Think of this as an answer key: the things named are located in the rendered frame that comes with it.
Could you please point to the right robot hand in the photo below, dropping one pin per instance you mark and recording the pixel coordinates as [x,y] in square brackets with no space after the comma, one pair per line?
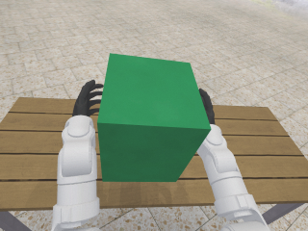
[208,106]

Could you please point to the right robot upper arm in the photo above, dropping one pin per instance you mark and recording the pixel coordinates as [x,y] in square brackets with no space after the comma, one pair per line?
[252,225]

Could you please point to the table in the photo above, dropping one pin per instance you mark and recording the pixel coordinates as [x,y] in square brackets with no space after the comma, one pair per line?
[273,168]

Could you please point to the left robot hand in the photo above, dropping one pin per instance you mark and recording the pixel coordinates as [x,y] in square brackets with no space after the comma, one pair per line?
[84,102]

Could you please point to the robot left forearm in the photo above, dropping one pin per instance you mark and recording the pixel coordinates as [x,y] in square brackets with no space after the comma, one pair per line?
[77,200]

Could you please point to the robot right forearm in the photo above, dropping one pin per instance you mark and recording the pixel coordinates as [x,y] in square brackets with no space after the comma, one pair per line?
[232,200]

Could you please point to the carton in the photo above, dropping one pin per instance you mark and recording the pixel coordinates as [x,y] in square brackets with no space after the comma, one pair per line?
[151,119]

